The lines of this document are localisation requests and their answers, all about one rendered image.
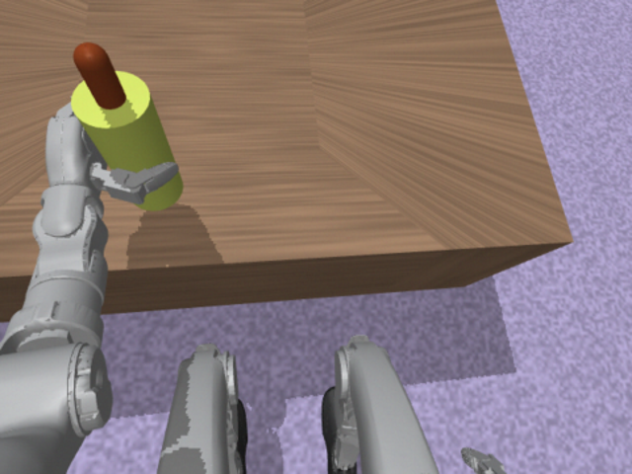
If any left robot hand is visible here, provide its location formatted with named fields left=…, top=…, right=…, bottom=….
left=45, top=96, right=179, bottom=204

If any bottle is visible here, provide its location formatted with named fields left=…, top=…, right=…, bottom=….
left=71, top=42, right=183, bottom=211

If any right robot hand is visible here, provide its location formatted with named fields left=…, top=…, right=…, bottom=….
left=461, top=447, right=507, bottom=474

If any left robot arm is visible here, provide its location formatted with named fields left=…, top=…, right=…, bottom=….
left=0, top=184, right=113, bottom=474

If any right robot foot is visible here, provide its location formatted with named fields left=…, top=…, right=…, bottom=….
left=322, top=386, right=356, bottom=474

